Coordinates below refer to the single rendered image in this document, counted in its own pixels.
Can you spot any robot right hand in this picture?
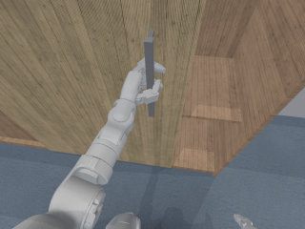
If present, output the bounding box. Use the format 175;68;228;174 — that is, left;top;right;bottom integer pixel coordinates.
234;214;257;229

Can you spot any robot left forearm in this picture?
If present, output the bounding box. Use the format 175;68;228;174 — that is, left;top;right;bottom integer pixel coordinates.
49;98;136;210

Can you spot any robot left hand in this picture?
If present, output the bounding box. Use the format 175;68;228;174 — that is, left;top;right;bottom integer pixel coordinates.
119;57;166;106

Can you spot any wardrobe door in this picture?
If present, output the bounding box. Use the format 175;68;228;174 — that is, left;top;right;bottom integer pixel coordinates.
0;0;206;168
0;110;39;142

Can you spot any robot left thigh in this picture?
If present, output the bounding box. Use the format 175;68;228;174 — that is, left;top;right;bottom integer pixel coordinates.
105;213;141;229

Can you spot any left robot upper arm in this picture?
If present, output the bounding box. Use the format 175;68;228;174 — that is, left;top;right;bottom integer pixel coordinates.
12;176;106;229

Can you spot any handle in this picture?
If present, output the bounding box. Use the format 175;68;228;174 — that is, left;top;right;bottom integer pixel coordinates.
144;29;155;117

